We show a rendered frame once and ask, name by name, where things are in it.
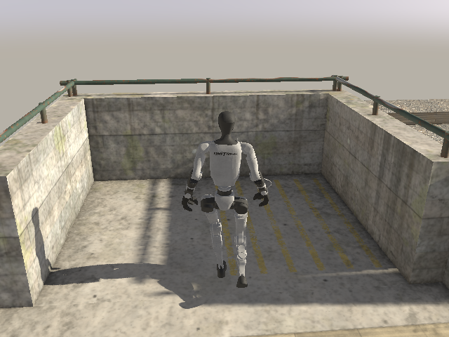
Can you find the humanoid robot torso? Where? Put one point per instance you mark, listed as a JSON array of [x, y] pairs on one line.
[[225, 162]]

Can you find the humanoid robot head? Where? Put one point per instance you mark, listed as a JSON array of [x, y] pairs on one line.
[[226, 121]]

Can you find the robot right hand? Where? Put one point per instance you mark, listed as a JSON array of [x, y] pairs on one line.
[[259, 196]]

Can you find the robot left upper arm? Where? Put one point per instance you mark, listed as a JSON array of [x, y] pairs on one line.
[[203, 148]]

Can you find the left robot forearm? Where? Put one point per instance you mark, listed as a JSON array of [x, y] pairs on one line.
[[191, 184]]

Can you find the right robot forearm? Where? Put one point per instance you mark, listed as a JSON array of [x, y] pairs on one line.
[[261, 185]]

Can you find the robot right upper arm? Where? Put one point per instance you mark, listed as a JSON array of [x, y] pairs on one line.
[[251, 160]]

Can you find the robot left hand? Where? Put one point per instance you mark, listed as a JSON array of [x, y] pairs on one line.
[[191, 201]]

